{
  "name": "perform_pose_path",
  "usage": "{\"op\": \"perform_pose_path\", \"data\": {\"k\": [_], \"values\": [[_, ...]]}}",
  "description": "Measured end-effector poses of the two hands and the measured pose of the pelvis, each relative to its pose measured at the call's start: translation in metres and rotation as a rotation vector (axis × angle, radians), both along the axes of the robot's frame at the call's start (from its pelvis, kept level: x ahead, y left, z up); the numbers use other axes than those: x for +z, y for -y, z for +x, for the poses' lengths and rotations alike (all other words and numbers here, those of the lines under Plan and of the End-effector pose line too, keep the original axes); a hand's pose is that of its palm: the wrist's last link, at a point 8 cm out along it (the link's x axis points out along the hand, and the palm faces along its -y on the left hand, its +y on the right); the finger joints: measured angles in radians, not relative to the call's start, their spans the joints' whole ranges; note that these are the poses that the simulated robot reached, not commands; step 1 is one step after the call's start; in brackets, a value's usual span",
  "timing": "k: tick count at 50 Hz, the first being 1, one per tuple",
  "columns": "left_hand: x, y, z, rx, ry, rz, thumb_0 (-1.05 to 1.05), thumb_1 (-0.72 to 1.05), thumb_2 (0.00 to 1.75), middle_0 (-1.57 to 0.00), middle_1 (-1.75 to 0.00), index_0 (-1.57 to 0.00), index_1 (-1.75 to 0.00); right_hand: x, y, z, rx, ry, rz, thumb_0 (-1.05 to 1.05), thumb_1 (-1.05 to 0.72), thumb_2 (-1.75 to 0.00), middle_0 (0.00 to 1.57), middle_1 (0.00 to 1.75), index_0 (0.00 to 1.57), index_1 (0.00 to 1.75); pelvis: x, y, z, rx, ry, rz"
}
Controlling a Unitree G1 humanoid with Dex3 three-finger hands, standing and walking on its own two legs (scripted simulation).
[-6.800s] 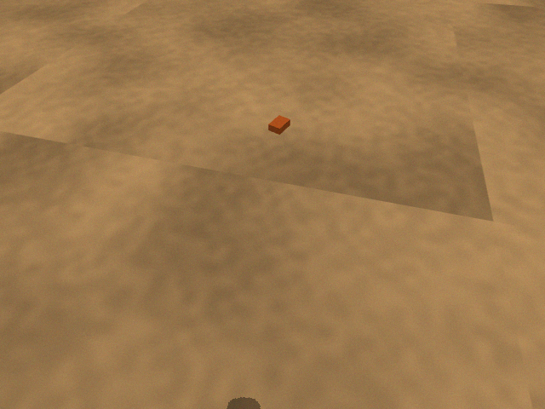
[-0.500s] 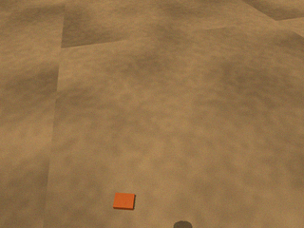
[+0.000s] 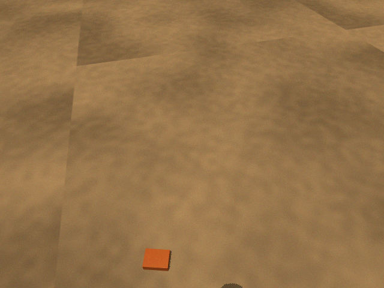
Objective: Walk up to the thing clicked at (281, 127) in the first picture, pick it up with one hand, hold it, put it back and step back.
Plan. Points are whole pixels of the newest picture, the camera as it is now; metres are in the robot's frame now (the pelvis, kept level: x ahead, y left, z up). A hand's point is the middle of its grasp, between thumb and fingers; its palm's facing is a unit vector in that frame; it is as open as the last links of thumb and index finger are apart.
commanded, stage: walk up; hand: left
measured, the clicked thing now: (156, 259) +0.43 +0.20 -0.76
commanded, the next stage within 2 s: stand in 0.22 s
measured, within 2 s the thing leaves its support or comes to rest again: neither
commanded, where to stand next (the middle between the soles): +0.05 +0.00 m, yaw -3 degrees
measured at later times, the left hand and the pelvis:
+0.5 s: hand out of the picture +0.09 +0.25 -0.16, palm faces -0.02 -0.94 -0.33, open 7.4 cm; pelvis +0.00 +0.00 +0.00, yaw +0 degrees
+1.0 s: hand out of the picture +0.07 +0.24 -0.16, palm faces -0.03 -0.94 -0.33, open 7.4 cm; pelvis +0.00 -0.01 +0.00, yaw +0 degrees
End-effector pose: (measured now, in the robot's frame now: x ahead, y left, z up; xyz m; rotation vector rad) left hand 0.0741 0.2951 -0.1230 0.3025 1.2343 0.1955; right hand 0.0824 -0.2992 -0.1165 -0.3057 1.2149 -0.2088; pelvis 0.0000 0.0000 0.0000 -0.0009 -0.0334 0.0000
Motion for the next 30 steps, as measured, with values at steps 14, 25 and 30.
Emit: {"op": "perform_pose_path", "data": {"k": [14, 25, 30], "values": [[0.0015, 0.0, 0.0041, -0.004, -0.002, 0.007, 0.01, 0.9, 0.9, -0.21, -0.3, -0.2, -0.3, -0.003, -0.0018, -0.0037, -0.002, -0.019, 0.007, 0.0, -0.91, -0.9, 0.2, 0.3, 0.21, 0.3, 0.0004, 0.0009, 0.0035, 0.0, -0.004, 0.0], [-0.0001, 0.0048, 0.0056, -0.006, 0.005, -0.003, 0.01, 0.9, 0.9, -0.21, -0.3, -0.2, -0.3, 0.0002, -0.0004, -0.0013, 0.01, -0.006, -0.001, 0.0, -0.91, -0.9, 0.21, 0.3, 0.21, 0.3, 0.0009, 0.003, 0.0024, -0.001, -0.001, -0.002], [-0.0001, 0.0063, 0.0032, -0.007, 0.006, -0.007, 0.01, 0.9, 0.9, -0.21, -0.3, -0.2, -0.3, 0.001, 0.001, -0.0014, 0.014, 0.0, -0.002, 0.0, -0.91, -0.9, 0.21, 0.3, 0.21, 0.3, 0.0009, 0.0037, 0.0009, -0.001, 0.0, -0.002]]}}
